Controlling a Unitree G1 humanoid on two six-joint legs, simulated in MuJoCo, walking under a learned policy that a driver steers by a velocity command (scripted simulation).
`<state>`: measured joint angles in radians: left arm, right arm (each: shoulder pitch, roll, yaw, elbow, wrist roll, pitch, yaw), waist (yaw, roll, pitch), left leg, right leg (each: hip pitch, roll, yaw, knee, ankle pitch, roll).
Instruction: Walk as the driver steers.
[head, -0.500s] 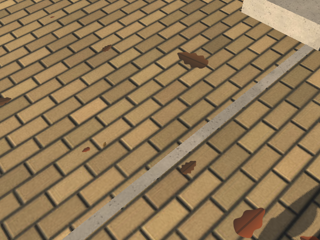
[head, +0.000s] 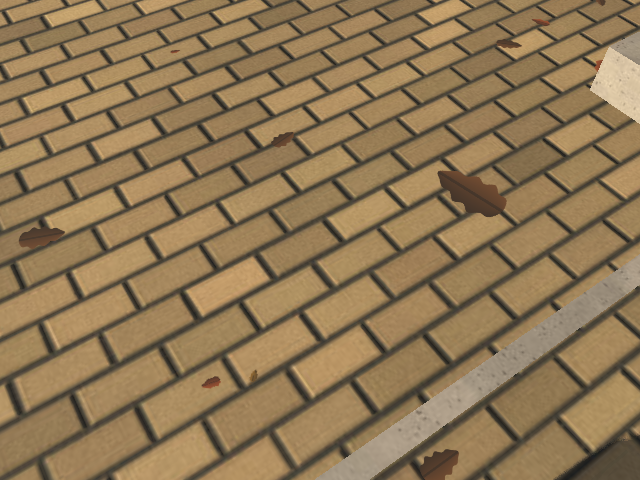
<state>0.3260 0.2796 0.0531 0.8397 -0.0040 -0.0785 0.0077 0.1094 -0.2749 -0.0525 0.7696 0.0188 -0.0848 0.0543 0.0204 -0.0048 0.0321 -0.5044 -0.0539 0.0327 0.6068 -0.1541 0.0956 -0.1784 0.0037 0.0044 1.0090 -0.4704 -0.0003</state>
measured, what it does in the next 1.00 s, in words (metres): walks ahead, turning left: right foot, then left foot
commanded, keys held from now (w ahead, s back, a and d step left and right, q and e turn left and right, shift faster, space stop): w+q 1.00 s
